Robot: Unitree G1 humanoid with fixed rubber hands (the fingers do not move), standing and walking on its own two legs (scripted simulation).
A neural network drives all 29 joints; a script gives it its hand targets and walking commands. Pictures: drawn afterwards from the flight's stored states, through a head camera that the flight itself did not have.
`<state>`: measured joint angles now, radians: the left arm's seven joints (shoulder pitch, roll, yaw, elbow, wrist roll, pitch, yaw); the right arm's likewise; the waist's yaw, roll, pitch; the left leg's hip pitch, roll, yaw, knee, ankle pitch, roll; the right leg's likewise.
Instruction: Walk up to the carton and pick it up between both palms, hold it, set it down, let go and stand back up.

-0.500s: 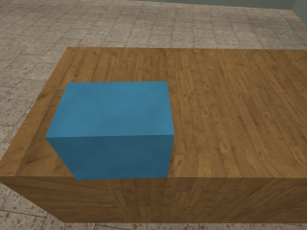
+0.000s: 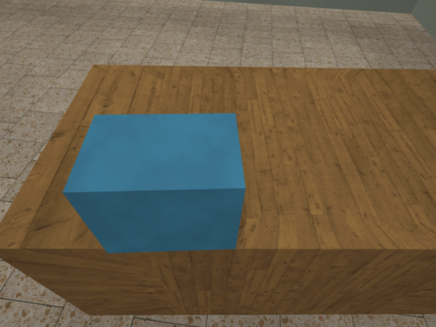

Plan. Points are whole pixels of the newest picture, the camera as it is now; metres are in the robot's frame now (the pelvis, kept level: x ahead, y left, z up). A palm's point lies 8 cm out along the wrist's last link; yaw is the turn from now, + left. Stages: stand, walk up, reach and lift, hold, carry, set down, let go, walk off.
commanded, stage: walk up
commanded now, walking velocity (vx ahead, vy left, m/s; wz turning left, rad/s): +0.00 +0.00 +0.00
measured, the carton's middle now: (169, 185) +0.40 +0.12 +0.01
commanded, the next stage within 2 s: stand in 1.18 s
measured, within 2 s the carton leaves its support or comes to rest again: neither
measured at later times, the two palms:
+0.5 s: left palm out of the picture -0.09 +0.33 -0.17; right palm out of the picture +0.06 -0.15 -0.15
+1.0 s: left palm out of the picture +0.00 +0.33 -0.14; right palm out of the picture -0.02 -0.09 -0.15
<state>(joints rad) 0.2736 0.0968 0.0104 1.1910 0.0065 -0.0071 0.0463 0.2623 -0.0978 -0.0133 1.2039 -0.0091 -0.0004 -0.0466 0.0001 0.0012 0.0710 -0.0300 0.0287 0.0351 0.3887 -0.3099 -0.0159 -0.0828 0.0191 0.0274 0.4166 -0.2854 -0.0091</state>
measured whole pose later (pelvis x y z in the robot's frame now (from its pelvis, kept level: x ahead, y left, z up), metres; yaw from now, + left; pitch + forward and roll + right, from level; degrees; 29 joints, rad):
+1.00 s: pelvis -0.01 +0.12 +0.00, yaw +0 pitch -3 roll +0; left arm 0.26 0.11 0.00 1.11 0.00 -0.01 0.04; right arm 0.24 -0.15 -0.02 1.15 0.00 0.01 -0.02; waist -0.03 0.04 0.08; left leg -0.18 0.02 0.02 0.43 -0.19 0.00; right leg -0.06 0.03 -0.01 0.39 -0.27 -0.03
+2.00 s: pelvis +0.01 +0.15 +0.00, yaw +0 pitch -3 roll +0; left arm 0.32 0.09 -0.02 1.19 0.00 -0.01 0.05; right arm 0.28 -0.08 0.00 1.21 -0.01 -0.01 -0.04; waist -0.01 -0.01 0.07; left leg -0.15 -0.04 0.03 0.42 -0.23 0.05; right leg -0.03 -0.03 0.00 0.38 -0.31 0.02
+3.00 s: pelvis -0.08 +0.09 -0.01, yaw -1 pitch +1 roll +2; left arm 0.12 0.33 0.09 0.50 -0.10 0.43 -0.05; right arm 0.23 0.01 0.06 0.51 0.07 0.19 -0.15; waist 0.06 -0.10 0.12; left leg -0.39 0.04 0.04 0.49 -0.12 -0.01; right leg -0.35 0.04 0.00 0.62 -0.28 -0.06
